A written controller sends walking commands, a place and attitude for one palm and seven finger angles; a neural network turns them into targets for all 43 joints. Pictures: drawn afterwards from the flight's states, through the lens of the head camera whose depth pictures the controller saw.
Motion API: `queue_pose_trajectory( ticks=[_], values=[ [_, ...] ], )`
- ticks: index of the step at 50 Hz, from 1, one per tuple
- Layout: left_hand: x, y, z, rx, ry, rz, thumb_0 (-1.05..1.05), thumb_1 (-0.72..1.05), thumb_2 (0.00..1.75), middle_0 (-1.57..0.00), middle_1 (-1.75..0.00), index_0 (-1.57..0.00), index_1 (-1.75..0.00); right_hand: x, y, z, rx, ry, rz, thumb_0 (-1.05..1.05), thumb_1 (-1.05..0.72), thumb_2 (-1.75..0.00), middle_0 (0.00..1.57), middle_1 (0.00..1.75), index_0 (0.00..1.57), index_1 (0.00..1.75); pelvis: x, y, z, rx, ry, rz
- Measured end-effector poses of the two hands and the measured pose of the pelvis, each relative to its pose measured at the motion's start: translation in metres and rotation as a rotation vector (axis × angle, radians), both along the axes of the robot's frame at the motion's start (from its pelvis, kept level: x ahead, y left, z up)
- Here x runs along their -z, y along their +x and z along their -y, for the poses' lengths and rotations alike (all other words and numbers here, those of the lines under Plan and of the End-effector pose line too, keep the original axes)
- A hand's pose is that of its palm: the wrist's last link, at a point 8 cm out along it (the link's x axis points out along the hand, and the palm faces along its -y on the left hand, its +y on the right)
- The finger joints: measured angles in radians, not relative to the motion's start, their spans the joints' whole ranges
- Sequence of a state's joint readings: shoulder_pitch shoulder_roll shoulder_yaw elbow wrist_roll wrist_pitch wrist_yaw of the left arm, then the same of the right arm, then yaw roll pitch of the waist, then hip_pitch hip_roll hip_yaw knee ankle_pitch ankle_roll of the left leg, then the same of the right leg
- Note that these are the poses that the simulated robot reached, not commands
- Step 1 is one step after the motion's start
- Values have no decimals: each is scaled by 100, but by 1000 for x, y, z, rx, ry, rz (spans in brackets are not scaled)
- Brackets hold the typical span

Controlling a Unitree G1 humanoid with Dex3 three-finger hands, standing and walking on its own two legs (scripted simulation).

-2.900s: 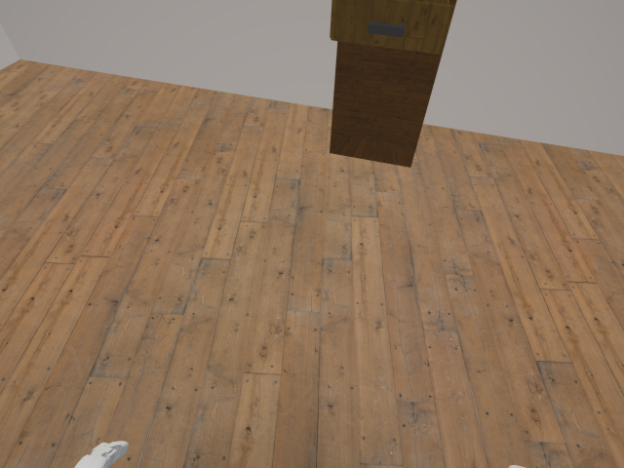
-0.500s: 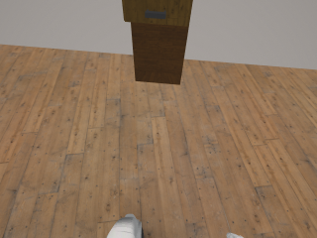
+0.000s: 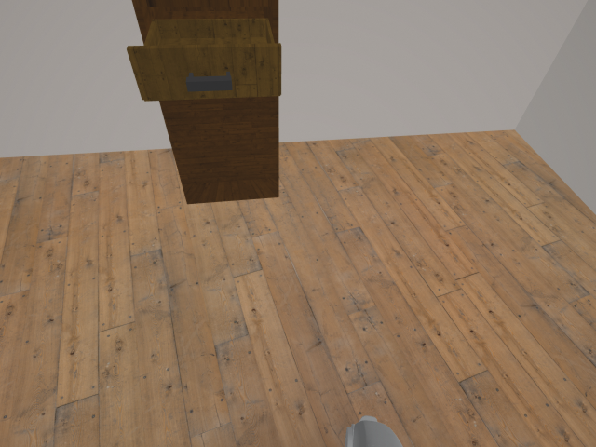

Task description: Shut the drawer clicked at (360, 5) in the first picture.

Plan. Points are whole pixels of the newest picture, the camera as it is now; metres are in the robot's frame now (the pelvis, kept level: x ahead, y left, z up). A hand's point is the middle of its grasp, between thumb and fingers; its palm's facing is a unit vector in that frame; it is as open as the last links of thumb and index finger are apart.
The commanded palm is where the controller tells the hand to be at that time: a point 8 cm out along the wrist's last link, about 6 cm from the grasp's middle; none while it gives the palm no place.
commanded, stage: walk to a spot facing it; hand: left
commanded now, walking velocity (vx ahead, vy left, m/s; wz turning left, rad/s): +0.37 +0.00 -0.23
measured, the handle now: (209, 79) +0.98 +0.27 +0.00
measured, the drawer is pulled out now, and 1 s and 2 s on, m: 0.30 0.30 0.30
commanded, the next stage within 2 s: turn to face it in 0.70 s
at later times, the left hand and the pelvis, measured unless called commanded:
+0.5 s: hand (214, 387) +0.25 +0.15 -0.18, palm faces +0.02 -0.98 -0.19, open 7.2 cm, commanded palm none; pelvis +0.23 -0.04 -0.01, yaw -1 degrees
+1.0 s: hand (224, 276) +0.48 +0.17 -0.17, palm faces -0.06 -0.97 -0.21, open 7.3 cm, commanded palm none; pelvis +0.40 -0.01 +0.00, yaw -5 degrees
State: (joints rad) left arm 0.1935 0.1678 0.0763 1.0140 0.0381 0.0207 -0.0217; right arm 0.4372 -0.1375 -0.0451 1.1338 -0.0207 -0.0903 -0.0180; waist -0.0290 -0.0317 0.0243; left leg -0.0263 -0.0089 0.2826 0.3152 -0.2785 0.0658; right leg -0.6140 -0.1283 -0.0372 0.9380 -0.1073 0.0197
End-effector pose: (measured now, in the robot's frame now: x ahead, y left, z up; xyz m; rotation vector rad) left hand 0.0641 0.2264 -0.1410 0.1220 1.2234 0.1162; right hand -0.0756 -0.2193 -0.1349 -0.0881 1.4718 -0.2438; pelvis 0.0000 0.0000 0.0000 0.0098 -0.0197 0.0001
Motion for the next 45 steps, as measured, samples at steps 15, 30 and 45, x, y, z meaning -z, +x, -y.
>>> queue_pose_trajectory(
  ticks=[15,30,45],
  values=[
    [13,182,68,63,-13,102,-1,92,90,-20,-30,-20,-30,12,86,13,118,88,-188,0,-90,-90,20,30,20,30,16,143,50,49,-27,-6],
    [36,184,14,-66,-18,-179,-1,92,90,-19,-30,-20,-30,-3,432,47,-150,-89,343,1,-93,-90,19,29,20,30,22,281,13,16,-64,7],
    [7,350,-4,41,14,-112,0,91,90,-19,-30,-20,-30,1,431,0,14,-22,148,0,-94,-90,20,30,20,30,0,378,-4,107,-12,19]
  ],
)
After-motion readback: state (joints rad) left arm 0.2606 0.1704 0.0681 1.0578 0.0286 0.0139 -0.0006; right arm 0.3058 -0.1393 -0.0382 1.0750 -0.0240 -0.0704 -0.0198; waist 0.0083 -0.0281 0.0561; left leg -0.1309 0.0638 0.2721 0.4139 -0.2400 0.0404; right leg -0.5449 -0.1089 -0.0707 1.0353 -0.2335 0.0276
